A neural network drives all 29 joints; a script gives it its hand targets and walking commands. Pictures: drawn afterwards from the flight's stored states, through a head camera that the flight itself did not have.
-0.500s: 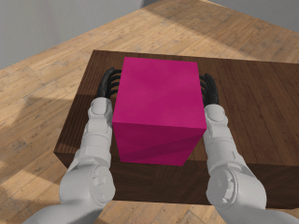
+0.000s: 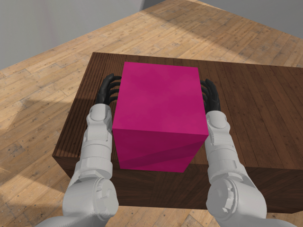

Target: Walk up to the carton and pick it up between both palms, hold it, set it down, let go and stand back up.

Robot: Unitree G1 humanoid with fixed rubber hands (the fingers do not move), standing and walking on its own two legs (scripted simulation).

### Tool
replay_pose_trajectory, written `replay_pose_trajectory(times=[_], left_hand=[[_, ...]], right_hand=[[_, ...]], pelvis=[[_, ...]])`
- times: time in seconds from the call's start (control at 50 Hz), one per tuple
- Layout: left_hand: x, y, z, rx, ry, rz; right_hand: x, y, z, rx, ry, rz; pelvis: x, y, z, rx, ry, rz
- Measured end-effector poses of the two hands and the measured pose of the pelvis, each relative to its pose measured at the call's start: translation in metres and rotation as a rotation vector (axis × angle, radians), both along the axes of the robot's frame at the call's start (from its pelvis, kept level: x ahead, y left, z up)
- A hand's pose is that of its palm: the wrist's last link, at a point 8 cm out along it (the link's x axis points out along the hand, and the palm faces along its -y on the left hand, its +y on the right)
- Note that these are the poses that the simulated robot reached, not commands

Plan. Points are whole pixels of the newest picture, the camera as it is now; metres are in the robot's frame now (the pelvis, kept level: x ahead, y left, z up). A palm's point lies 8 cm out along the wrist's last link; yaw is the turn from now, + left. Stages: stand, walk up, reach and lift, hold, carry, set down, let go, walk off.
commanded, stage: reach and lift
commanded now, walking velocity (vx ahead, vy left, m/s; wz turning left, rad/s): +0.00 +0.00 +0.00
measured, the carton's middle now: (156, 121) +0.39 +0.01 +0.03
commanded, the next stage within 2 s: none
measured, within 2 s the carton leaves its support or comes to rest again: leaves its support in 0.94 s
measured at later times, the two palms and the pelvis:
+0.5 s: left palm (104, 102) +0.40 +0.16 +0.09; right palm (211, 109) +0.39 -0.14 +0.09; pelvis +0.00 +0.00 +0.00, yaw +0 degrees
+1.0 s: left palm (105, 102) +0.39 +0.15 +0.10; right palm (213, 112) +0.38 -0.14 +0.09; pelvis +0.00 +0.00 +0.00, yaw +1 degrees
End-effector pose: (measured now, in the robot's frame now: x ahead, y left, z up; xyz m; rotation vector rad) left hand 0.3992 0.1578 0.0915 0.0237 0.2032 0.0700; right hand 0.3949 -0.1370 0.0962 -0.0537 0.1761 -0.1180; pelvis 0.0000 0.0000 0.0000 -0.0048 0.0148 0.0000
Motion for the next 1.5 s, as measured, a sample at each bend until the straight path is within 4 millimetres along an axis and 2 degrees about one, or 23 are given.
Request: replay_pose_trajectory(times=[0.74,0.98,1.06,1.26,1.5], left_hand=[[0.002,0.0,-0.001,0.002,0.02,0.006],[-0.007,-0.006,0.007,0.004,0.025,0.008],[-0.012,-0.007,0.017,0.002,0.016,0.009],[-0.023,-0.003,0.054,-0.011,-0.008,0.024],[-0.023,0.007,0.064,-0.008,-0.001,0.021]], right_hand=[[0.001,0.001,-0.003,0.011,-0.012,-0.012],[-0.012,-0.002,-0.003,0.02,-0.011,-0.029],[-0.018,-0.004,0.004,0.03,-0.021,-0.035],[-0.025,0.001,0.042,0.02,-0.047,-0.024],[-0.024,0.01,0.051,0.029,-0.041,-0.021]], pelvis=[[0.002,0.0,0.0,-0.004,0.013,0.004],[-0.002,-0.001,0.0,-0.007,-0.009,0.013],[-0.007,-0.001,0.0,-0.007,-0.022,0.015],[-0.022,-0.002,0.0,-0.002,-0.08,0.016],[-0.025,0.002,0.0,-0.002,-0.099,0.022]])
